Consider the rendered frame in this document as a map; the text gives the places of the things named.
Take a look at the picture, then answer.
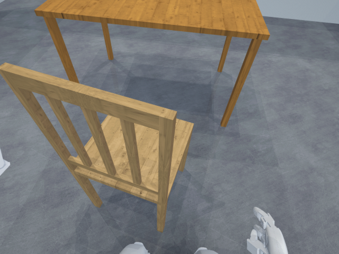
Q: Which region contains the table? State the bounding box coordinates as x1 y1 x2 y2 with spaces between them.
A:
34 0 270 127

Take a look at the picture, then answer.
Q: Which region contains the robot right hand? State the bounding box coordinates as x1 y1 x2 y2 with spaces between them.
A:
247 207 288 254

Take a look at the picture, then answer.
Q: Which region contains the chair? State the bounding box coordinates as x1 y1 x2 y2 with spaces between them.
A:
0 62 194 232

